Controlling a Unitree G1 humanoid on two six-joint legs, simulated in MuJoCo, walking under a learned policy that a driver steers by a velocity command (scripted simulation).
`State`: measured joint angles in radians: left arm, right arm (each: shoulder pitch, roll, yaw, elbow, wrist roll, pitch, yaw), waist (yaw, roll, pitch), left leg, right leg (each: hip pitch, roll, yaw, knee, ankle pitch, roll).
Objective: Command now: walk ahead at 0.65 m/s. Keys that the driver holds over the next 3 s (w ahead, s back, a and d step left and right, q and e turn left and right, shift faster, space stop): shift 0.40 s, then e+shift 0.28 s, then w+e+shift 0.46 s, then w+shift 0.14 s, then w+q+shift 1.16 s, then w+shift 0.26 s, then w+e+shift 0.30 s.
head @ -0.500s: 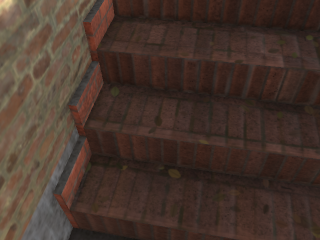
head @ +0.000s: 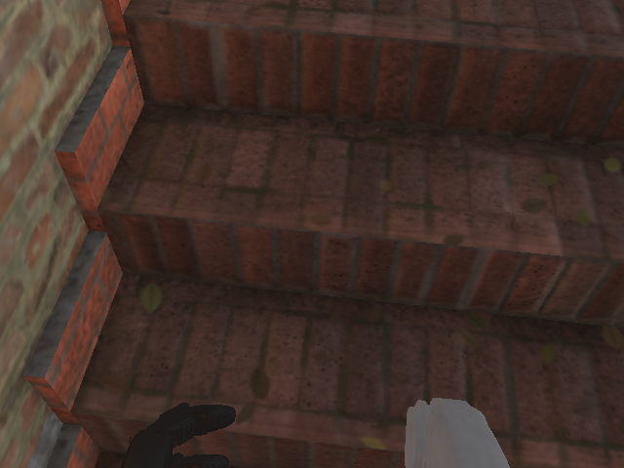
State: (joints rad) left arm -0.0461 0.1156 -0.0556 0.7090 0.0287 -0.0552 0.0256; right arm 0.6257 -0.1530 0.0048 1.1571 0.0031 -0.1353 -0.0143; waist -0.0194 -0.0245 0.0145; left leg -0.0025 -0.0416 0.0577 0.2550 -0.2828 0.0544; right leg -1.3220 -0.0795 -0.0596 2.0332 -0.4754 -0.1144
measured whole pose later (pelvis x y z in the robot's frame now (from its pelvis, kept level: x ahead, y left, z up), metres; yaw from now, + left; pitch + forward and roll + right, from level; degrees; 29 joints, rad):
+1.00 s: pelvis +0.42 -0.04 +0.33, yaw -26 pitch +3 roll +2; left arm 0.05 0.21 0.07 0.72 0.02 0.02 -0.04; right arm 0.42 -0.18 -0.03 1.11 -0.06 -0.08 -0.04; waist 0.03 0.00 -0.07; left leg -0.34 0.11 0.26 0.72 -0.41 -0.01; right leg -1.11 -0.06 0.09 1.91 -0.13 -0.10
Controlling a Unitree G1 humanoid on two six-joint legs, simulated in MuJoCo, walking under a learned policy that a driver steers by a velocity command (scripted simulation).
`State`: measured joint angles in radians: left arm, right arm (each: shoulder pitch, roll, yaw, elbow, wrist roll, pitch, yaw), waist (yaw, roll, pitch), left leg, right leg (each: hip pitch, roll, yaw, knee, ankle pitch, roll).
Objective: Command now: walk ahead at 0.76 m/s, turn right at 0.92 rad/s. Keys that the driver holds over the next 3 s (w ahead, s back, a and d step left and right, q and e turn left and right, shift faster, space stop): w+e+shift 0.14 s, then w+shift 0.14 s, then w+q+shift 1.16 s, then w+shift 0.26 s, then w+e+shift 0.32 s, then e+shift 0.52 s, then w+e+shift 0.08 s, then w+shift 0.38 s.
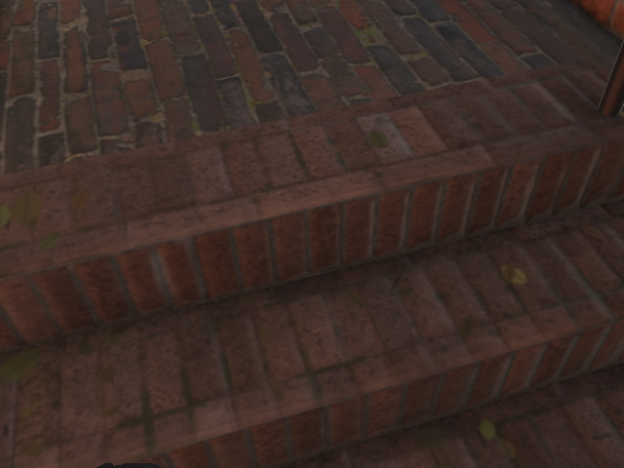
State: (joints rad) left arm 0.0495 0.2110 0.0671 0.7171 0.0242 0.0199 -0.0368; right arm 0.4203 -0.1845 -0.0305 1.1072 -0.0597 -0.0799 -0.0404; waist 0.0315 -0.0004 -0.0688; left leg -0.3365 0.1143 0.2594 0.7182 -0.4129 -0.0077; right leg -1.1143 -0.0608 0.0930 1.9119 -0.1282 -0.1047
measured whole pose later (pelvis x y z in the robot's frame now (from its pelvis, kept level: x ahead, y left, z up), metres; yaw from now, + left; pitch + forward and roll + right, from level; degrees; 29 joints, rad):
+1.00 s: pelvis +0.69 -0.16 +0.33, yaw +10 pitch +4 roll +1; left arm -0.07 0.17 0.01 0.51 0.11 -0.13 -0.02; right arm 0.44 -0.22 -0.08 0.86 -0.01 -0.02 0.00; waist -0.08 -0.04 -0.07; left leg -0.48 -0.29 -0.09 0.90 -0.46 0.18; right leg -0.88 -0.02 0.10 2.06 -0.16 -0.08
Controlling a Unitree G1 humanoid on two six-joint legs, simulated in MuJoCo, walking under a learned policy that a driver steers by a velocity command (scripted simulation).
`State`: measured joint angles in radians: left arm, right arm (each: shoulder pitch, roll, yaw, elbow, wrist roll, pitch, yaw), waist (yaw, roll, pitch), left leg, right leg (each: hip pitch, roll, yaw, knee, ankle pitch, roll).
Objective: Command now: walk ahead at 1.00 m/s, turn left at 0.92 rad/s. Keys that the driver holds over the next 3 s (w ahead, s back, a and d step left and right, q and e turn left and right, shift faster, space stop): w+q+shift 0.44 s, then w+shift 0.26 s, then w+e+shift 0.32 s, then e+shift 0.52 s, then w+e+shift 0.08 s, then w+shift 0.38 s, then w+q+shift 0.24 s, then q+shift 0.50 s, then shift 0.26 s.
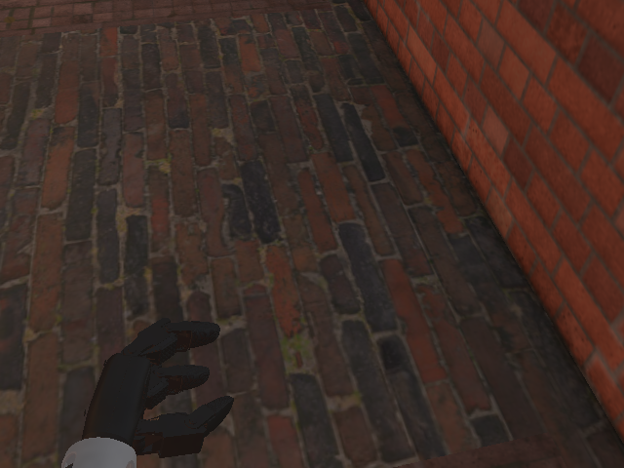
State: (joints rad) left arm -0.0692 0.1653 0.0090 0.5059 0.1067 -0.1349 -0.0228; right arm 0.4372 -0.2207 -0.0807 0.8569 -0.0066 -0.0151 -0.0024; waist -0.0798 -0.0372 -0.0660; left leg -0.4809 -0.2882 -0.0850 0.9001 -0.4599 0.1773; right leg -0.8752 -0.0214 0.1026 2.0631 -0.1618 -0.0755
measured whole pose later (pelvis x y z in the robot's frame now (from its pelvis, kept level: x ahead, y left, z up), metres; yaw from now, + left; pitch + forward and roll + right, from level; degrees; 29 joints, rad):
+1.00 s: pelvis +0.74 +0.30 +0.21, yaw +30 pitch +3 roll +1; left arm 0.09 0.28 0.02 0.68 0.02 -0.04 -0.06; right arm 0.50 -0.26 -0.04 0.87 -0.02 -0.13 0.00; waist -0.06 -0.04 0.00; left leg 0.27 -0.11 0.10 0.07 -0.39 0.07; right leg -0.85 -0.06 -0.08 0.77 0.05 -0.11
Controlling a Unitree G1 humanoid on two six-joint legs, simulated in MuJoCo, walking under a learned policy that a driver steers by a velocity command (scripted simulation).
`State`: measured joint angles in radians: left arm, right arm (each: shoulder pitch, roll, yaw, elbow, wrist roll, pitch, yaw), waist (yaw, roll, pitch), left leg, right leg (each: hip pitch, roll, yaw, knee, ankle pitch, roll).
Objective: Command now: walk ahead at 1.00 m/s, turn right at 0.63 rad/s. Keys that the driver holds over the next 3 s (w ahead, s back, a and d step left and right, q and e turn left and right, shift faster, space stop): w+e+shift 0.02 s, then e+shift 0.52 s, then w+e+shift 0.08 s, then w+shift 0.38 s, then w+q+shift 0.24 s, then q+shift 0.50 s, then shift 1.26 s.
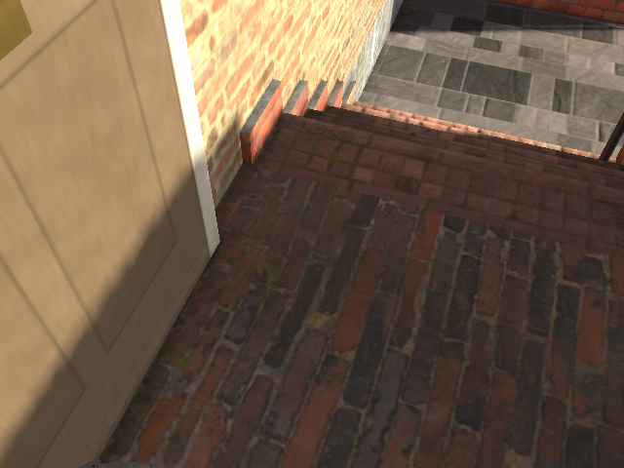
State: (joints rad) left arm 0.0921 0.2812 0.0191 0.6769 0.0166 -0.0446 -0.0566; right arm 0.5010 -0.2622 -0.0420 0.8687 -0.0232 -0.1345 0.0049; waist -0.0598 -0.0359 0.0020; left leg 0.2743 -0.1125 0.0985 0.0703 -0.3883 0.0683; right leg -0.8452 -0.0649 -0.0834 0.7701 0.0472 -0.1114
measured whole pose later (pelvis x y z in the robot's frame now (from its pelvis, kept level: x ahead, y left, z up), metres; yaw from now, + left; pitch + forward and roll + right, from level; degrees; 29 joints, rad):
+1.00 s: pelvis +0.52 -0.15 +0.01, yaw -47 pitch +3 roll +0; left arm 0.39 0.25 0.01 0.67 0.04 -0.02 -0.02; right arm 0.24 -0.27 -0.07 0.73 -0.05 -0.04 0.02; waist 0.03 0.02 -0.11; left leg -0.64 0.05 -0.02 1.15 -0.33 0.02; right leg -0.27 0.03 -0.01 0.64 -0.43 -0.05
